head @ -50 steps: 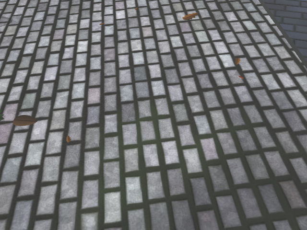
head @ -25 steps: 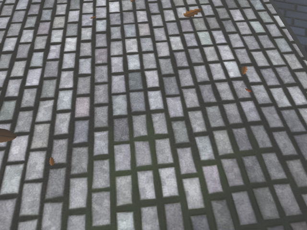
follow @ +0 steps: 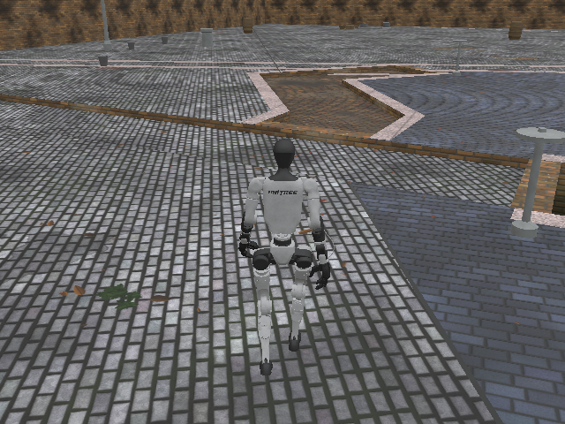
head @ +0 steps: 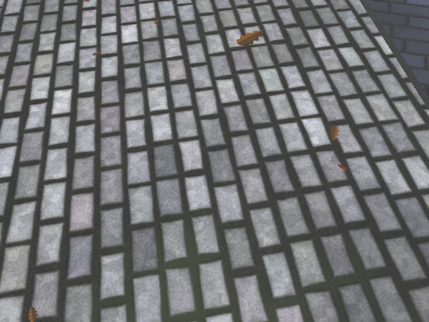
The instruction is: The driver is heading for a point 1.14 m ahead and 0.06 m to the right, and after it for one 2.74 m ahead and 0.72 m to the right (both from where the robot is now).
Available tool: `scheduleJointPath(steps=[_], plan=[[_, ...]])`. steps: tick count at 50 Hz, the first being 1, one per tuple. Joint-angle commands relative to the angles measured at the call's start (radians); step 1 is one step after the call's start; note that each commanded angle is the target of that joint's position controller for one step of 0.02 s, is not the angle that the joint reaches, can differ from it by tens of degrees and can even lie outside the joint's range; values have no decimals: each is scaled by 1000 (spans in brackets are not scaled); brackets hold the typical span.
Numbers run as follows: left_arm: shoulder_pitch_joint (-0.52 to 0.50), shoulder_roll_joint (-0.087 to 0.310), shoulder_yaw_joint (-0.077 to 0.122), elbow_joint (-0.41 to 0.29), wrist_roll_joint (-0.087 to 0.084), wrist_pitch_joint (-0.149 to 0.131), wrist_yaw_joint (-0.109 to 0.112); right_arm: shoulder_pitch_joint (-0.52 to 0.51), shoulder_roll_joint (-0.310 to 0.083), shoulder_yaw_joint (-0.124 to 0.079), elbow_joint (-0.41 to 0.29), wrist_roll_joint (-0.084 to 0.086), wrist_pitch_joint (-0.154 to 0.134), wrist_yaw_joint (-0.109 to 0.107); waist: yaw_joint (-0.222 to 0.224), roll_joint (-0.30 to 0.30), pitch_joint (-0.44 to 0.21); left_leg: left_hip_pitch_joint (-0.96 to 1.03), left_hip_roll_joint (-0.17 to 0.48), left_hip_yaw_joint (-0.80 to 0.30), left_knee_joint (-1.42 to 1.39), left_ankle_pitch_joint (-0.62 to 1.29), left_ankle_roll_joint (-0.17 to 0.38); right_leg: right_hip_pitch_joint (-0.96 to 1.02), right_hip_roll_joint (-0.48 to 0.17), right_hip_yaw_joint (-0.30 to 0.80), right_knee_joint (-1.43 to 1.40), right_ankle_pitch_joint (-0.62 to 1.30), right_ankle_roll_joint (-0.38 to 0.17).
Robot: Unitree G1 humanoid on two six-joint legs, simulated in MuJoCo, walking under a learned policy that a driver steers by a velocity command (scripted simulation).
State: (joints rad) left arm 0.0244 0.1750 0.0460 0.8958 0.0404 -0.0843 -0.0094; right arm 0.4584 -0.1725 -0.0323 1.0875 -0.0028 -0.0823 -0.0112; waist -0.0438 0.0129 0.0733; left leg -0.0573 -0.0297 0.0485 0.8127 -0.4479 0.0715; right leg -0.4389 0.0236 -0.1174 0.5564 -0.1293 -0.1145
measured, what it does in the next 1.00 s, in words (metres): walks ahead: left foot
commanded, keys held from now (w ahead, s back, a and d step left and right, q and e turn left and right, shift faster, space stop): w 1.00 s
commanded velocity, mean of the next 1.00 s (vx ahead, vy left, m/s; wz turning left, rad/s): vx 0.50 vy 0.00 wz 0.00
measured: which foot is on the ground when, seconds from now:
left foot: up 0.00-0.48, down 0.50-1.00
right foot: down 0.00-0.52, up 0.54-1.00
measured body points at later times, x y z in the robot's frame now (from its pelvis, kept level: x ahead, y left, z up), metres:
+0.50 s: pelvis +0.28 +0.02 +0.00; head +0.32 +0.03 +0.45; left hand +0.19 +0.25 -0.15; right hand +0.48 -0.19 -0.11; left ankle +0.40 +0.10 -0.72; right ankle +0.10 -0.07 -0.72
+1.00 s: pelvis +0.55 +0.02 +0.01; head +0.58 +0.02 +0.46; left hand +0.74 +0.24 -0.11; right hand +0.46 -0.20 -0.13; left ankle +0.41 +0.10 -0.72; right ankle +0.71 -0.08 -0.70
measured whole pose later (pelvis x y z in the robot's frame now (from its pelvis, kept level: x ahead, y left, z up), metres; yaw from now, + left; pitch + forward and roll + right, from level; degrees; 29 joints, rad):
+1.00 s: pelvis +0.55 +0.02 +0.01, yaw +0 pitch +1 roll +1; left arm 0.01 0.18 0.03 0.88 0.02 -0.04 -0.03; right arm 0.47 -0.17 -0.04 1.07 -0.02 -0.09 -0.01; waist -0.07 -0.03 0.05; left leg 0.13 -0.07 0.09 0.19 -0.33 0.06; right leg -0.55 -0.05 -0.08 0.58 -0.08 -0.07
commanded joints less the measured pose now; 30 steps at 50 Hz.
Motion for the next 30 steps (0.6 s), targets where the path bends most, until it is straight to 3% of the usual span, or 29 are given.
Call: scheduleJointPath(steps=[1, 2, 3, 4, 5, 7, 9, 14, 19, 22, 23, 24, 25, 26, 27, 28, 29, 30], plan=[[301, 194, 58, 60, -24, 15, 5, -29, -126, -32, -98, 1, -15, 6, 112, -74, -191, -597, 41, -103, 536, 58, 29, 603, -392, 603, -294, -156, -202], [242, 131, 41, 54, -22, 7, 0, -78, -113, -30, -109, -3, -20, 8, 89, -28, -112, -573, 75, -101, 477, 122, 29, 474, -349, 499, -334, -70, -170], [229, 96, 31, 64, -22, -1, 3, -88, -97, -33, -107, -15, -11, 11, 58, -29, -64, -531, 100, -98, 420, 149, 25, 383, -303, 411, -357, 0, -132], [233, 62, 19, 81, -25, -7, 7, -67, -76, -30, -104, -30, 4, 17, 27, -46, -48, -477, 115, -95, 372, 164, 14, 313, -262, 340, -377, 45, -101], [258, 59, 15, 95, -25, -14, 10, -51, -56, -28, -99, -35, 17, 23, 16, -57, -49, -448, 116, -87, 347, 170, 4, 289, -249, 306, -386, 85, -95], [308, 90, 19, 116, -29, -27, 13, -80, -49, -29, -114, -39, 34, 33, 3, -59, -36, -472, 122, -63, 306, 195, -14, 277, -231, 259, -404, 160, -100], [340, 115, 22, 124, -28, -30, 12, -171, -61, -29, -150, -39, 43, 38, 11, -60, -7, -541, 140, -44, 238, 264, -32, 282, -222, 228, -434, 165, -103], [420, 112, 12, 136, -29, -28, 10, -389, -58, -16, -225, -22, 41, 42, 62, -70, 25, -568, 129, 8, -45, 425, -53, 335, -185, 159, -447, 273, -80], [504, 124, 12, 167, -20, -23, 20, -510, -72, -12, -272, -18, 32, 38, 99, -81, 38, -575, 95, 31, -196, 423, -17, 500, -230, 150, -405, 368, -82], [478, 143, 18, 171, -13, -18, 30, -470, -91, -22, -273, -20, 19, 33, 59, -87, 18, -480, 55, 44, -259, 316, 29, 562, -253, 129, -299, 595, -64], [464, 154, 21, 171, -12, -16, 32, -393, -104, -31, -249, -21, 13, 27, 25, -93, -23, -377, 22, 56, -279, 281, 47, 562, -247, 117, -206, 725, -52], [445, 158, 22, 169, -15, -11, 30, -242, -119, -43, -198, -26, 5, 19, -41, -71, -98, -202, -10, 74, -342, 313, 70, 532, -217, 89, -35, 766, -34], [439, 140, 15, 153, -23, -10, 28, -62, -169, -62, -145, -46, -6, 9, -103, -34, -204, 62, 80, -23, -346, 309, 110, 366, -176, 65, 197, 572, -16], [533, 44, -6, 120, -65, -10, 15, 64, -287, -92, -135, -69, -8, 3, -88, 172, -364, 386, 397, -479, -395, 209, 234, 17, -29, 4, 599, 38, 34], [524, 104, 15, 131, -48, -10, 12, 16, -273, -91, -134, -32, 11, 14, -70, 156, -387, 369, 453, -742, -542, 173, 275, -131, 47, 128, 765, -385, 27], [421, 128, 25, 104, -33, -5, 12, -113, -227, -78, -152, -13, 15, 17, -21, 73, -207, 219, 409, -572, -553, 102, 237, -205, -29, 166, 789, -299, 17], [356, 114, 21, 86, -28, -10, 7, -187, -155, -58, -164, -11, 9, 21, -3, 21, -109, 73, 367, -453, -594, 149, 206, -195, -67, 165, 730, -217, 16], [342, 93, 21, 88, -24, -6, 5, -214, -117, -46, -158, -13, 2, 21, 29, 17, -55, -25, 315, -356, -626, 216, 163, -152, -97, 161, 663, -174, 19]])
Keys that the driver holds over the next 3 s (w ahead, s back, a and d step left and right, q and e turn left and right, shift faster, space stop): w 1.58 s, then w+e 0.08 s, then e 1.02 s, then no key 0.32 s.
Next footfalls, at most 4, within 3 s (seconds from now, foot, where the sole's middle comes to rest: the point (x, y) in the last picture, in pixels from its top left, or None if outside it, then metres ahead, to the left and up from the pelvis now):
0.50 left None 0.44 0.10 -0.76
1.06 right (238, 226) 0.75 -0.07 -0.76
1.60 left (184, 159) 1.05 0.12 -0.76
2.10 right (230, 135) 1.16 -0.07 -0.76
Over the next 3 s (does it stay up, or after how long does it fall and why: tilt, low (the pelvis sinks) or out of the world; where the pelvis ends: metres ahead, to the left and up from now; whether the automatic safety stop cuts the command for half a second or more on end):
stays up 1.09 0.06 0.02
